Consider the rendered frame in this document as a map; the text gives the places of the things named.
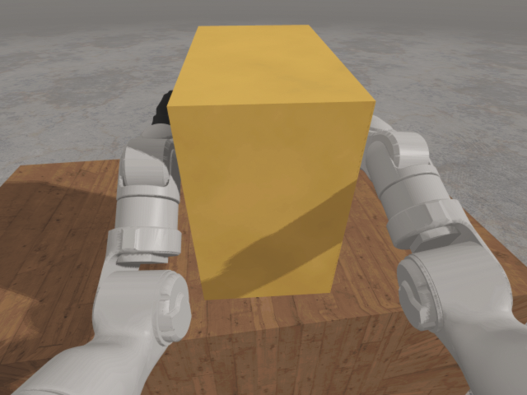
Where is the carton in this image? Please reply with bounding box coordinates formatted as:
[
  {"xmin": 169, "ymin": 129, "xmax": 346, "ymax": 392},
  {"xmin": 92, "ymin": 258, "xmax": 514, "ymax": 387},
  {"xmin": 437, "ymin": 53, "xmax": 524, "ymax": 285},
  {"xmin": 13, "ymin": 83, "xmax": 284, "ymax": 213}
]
[{"xmin": 166, "ymin": 25, "xmax": 375, "ymax": 300}]

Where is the robot right forearm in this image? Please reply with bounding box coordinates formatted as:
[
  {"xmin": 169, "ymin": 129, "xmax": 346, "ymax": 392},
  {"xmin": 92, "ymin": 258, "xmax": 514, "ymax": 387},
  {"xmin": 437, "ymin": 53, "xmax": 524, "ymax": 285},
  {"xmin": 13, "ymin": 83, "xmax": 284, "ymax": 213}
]
[{"xmin": 360, "ymin": 115, "xmax": 513, "ymax": 309}]

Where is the robot left hand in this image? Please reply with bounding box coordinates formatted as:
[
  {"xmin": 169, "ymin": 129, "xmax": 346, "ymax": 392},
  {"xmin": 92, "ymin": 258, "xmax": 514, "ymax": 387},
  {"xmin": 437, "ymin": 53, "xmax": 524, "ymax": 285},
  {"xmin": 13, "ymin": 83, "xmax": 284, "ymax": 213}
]
[{"xmin": 152, "ymin": 91, "xmax": 172, "ymax": 125}]

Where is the robot left forearm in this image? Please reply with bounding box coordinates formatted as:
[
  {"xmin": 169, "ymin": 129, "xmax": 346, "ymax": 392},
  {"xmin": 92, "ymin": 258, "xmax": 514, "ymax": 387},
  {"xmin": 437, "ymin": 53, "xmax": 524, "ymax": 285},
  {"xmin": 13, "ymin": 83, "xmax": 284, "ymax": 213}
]
[{"xmin": 92, "ymin": 123, "xmax": 182, "ymax": 332}]

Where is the robot left upper arm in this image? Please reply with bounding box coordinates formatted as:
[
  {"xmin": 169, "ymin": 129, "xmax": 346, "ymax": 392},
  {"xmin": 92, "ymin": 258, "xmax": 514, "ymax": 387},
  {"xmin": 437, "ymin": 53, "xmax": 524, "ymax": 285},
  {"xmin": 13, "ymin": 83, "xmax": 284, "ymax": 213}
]
[{"xmin": 11, "ymin": 270, "xmax": 192, "ymax": 395}]

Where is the pedestal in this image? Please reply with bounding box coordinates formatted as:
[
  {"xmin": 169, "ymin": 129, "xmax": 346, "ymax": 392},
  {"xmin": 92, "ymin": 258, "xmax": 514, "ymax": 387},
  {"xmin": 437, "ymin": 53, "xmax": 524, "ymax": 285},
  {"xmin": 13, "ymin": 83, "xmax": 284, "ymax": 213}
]
[{"xmin": 0, "ymin": 159, "xmax": 527, "ymax": 395}]

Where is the robot right upper arm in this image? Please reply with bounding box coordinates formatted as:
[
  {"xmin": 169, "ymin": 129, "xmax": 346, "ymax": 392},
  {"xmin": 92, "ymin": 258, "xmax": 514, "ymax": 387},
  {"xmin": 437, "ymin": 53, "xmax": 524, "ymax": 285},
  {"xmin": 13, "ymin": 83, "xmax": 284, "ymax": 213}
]
[{"xmin": 397, "ymin": 241, "xmax": 527, "ymax": 395}]

